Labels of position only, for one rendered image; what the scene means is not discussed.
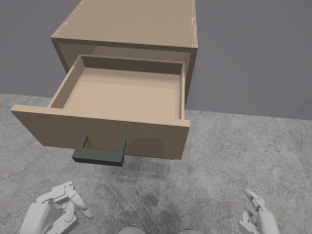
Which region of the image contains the cabinet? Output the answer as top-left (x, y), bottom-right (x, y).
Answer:
top-left (50, 0), bottom-right (198, 160)

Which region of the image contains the left robot hand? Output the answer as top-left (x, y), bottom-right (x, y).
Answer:
top-left (19, 181), bottom-right (94, 234)

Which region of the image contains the right robot hand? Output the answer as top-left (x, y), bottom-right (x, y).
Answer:
top-left (239, 188), bottom-right (280, 234)

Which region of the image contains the handle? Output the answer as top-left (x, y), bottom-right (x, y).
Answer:
top-left (72, 135), bottom-right (127, 167)

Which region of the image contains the drawer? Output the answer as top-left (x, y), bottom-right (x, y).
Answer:
top-left (10, 54), bottom-right (190, 160)

